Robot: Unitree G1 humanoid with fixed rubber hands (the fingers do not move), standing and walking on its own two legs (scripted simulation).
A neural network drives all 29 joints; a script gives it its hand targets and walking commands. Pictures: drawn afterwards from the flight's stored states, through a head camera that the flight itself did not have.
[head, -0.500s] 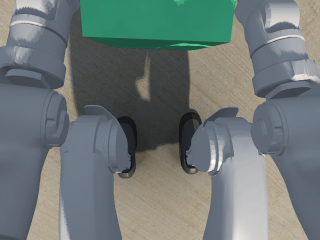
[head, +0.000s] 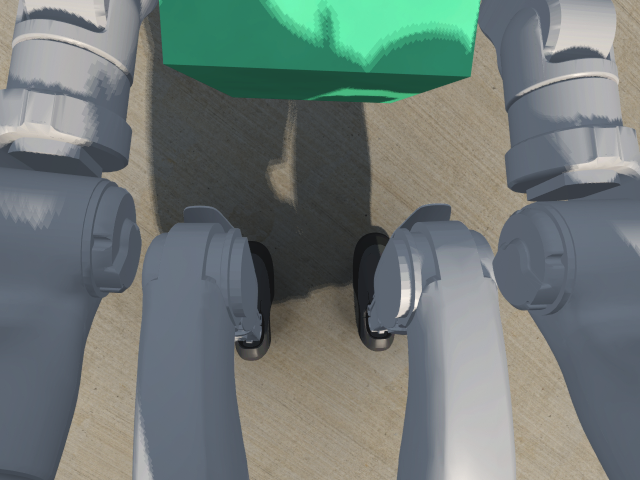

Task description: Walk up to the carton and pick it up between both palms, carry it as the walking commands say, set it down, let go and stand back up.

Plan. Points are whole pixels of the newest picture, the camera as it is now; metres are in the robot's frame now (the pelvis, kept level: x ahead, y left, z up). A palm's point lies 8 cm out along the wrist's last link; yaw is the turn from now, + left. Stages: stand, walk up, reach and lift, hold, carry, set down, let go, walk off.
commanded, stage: reach and lift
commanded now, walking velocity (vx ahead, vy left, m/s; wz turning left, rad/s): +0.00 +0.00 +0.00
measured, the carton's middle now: out of the picture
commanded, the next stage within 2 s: none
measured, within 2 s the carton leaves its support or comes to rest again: neither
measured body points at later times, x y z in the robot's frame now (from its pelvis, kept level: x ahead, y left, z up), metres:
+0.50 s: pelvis -0.02 +0.00 +0.05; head +0.31 +0.00 +0.34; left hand +0.57 +0.15 -0.03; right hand +0.55 -0.16 -0.03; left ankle +0.13 +0.11 -0.36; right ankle +0.14 -0.11 -0.36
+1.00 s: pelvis -0.03 +0.00 +0.10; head +0.28 +0.01 +0.42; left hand +0.55 +0.15 +0.04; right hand +0.53 -0.16 +0.04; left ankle +0.13 +0.11 -0.36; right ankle +0.14 -0.11 -0.36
